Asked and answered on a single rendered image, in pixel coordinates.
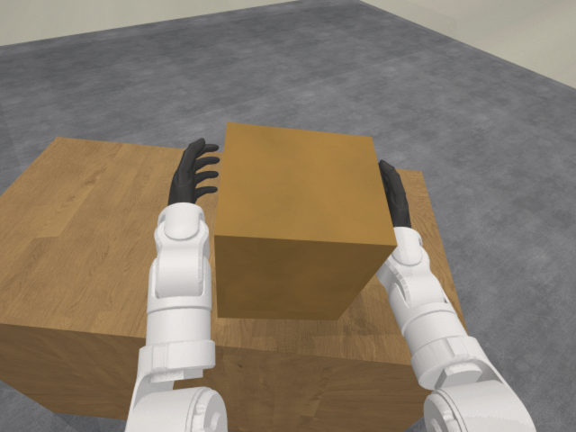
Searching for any robot right forearm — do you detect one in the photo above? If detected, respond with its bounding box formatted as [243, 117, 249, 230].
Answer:
[376, 227, 536, 432]

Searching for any robot left forearm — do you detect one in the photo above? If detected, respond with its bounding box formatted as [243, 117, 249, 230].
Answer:
[125, 202, 215, 432]

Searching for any robot right upper arm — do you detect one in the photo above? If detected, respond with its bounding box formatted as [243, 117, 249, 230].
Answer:
[424, 380, 535, 432]

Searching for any robot left upper arm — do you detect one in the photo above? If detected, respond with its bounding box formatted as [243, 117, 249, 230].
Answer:
[126, 387, 228, 432]

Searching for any pedestal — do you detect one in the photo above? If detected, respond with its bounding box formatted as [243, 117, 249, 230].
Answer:
[0, 137, 469, 432]

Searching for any carton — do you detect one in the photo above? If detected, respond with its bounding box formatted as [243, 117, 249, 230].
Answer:
[214, 122, 398, 320]

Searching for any robot right hand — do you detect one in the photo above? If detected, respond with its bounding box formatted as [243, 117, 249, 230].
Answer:
[378, 160, 411, 228]

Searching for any robot left hand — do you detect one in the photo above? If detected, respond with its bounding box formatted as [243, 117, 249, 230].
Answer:
[167, 138, 220, 206]

